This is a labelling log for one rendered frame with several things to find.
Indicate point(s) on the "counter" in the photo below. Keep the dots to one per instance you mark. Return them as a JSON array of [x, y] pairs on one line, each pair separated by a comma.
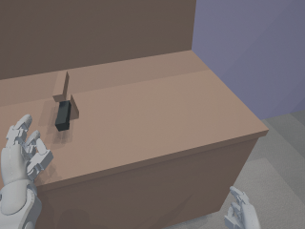
[[155, 137]]

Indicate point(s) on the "robot left hand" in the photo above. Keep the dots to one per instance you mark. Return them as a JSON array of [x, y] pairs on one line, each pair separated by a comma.
[[19, 159]]

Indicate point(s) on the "robot right hand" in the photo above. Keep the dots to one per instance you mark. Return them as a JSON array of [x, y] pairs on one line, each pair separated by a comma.
[[247, 217]]

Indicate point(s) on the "left robot forearm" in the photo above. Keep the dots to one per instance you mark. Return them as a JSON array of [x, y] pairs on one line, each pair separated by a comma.
[[19, 205]]

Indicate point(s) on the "tap lever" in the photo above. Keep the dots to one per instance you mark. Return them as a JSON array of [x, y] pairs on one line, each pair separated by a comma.
[[62, 122]]

